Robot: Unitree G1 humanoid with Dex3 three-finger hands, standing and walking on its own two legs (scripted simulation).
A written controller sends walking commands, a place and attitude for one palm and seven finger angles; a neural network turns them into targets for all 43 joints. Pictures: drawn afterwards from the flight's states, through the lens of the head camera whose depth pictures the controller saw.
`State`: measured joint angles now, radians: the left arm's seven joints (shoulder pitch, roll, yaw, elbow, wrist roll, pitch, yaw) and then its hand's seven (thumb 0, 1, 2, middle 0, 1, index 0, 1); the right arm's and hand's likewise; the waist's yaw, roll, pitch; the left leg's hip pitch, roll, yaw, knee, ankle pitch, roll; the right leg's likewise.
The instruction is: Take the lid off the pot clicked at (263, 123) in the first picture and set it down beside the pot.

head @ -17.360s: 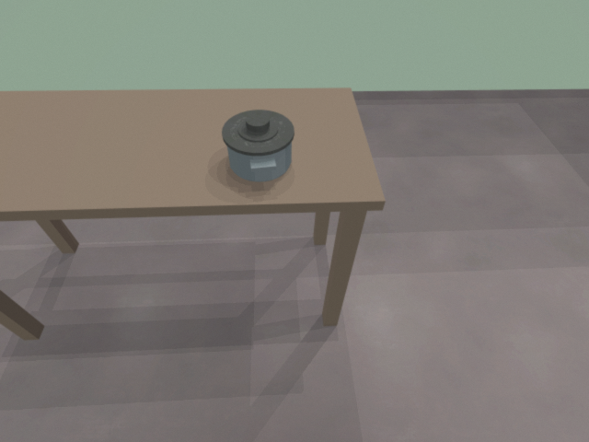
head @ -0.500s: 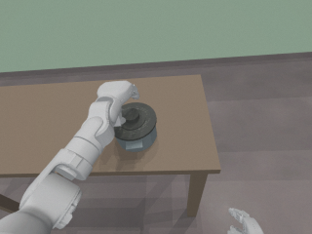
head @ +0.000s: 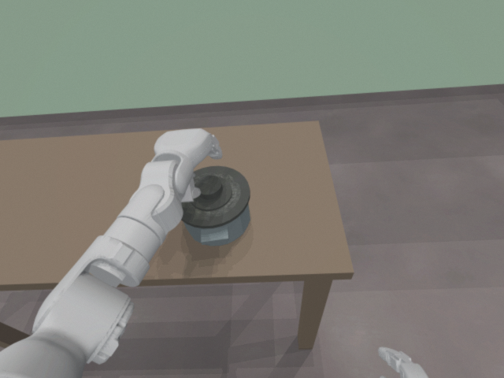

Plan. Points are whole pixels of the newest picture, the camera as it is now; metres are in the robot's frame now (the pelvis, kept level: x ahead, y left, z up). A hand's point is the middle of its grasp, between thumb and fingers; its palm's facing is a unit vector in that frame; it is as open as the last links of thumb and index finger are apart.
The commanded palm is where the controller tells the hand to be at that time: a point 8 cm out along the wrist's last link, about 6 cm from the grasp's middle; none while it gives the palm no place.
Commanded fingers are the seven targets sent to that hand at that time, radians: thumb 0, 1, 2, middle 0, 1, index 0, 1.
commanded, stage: move the open hand above the knob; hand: left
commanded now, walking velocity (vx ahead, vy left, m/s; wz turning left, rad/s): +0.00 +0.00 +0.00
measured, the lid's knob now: (209, 187) +0.46 +0.09 +0.03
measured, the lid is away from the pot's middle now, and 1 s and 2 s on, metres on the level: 0.00 0.00 0.01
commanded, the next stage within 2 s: lower the open fingers around the knob in 0.28 s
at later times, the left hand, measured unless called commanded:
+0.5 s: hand (205, 173) +0.44 +0.09 +0.09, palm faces -0.28 -0.05 -0.96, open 10.2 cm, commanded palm +0.41 +0.10 +0.15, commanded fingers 0.00 -0.28 1.36 -0.81 -0.08 -0.81 -0.08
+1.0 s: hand (207, 191) +0.43 +0.09 +0.06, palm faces -0.31 -0.05 -0.95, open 10.2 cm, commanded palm +0.41 +0.09 +0.12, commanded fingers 0.00 -0.28 1.36 -0.81 -0.08 -0.81 -0.08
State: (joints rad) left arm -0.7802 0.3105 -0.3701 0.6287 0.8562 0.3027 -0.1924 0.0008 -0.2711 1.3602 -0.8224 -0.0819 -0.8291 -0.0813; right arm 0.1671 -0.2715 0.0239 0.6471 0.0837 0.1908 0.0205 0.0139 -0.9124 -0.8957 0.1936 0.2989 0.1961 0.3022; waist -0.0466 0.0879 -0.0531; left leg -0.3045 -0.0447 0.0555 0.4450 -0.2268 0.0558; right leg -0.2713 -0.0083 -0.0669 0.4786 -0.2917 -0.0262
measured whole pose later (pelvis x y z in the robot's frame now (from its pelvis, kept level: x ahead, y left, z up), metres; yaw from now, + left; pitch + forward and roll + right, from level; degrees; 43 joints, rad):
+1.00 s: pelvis +0.00 +0.00 +0.00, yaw +0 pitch +6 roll +0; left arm -0.80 0.21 -0.41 0.80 0.87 0.31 -0.10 0.00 -0.27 1.36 -0.82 -0.08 -0.83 -0.08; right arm 0.15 -0.25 0.03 0.66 0.08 0.19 0.01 0.01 -0.91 -0.90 0.19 0.30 0.20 0.30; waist -0.05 0.08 -0.07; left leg -0.34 -0.04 0.06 0.47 -0.24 0.05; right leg -0.31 0.00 -0.06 0.49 -0.30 -0.03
